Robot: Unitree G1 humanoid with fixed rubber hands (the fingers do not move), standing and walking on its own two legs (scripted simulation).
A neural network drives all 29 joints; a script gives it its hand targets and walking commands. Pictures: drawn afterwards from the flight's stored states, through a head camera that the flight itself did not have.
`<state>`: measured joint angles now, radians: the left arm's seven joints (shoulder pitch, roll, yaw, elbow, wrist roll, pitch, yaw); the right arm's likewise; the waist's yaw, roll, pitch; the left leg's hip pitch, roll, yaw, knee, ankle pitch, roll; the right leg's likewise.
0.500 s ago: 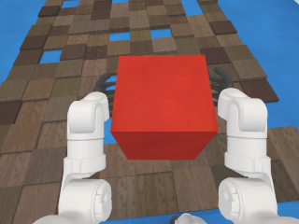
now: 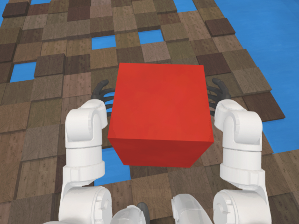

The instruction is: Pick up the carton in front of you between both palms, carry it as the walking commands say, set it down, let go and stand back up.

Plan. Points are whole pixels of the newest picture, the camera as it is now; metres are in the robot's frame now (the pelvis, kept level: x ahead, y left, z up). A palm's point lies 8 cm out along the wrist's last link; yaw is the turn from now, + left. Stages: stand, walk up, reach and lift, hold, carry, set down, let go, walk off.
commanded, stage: carry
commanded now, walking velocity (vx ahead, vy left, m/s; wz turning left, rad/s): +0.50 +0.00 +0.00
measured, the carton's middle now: (158, 121) +0.37 -0.03 -0.01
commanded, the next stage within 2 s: none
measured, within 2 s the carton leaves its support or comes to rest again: neither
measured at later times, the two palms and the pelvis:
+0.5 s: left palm (86, 0) +0.66 +0.15 +0.18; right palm out of the picture +0.70 -0.15 +0.18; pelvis +0.33 -0.03 +0.04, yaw +2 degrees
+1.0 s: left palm out of the picture +0.92 +0.16 +0.07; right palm out of the picture +0.93 -0.14 +0.08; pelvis +0.68 +0.02 +0.02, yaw +0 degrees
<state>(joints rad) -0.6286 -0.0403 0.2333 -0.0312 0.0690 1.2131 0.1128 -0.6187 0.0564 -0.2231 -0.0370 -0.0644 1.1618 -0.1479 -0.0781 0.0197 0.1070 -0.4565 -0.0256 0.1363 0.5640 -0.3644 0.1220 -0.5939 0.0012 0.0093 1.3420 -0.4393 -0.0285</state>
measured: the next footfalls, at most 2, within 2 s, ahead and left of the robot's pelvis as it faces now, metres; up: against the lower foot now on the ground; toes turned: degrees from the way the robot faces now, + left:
right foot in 0.22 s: +0.32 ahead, -0.13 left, +0.02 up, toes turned -5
left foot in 0.64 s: +0.58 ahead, +0.08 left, +0.00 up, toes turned +11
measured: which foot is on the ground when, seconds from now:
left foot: down 0.00-0.24, up 0.26-0.62, down 0.64-1.00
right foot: up 0.00-0.20, down 0.22-0.66, up 0.68-1.00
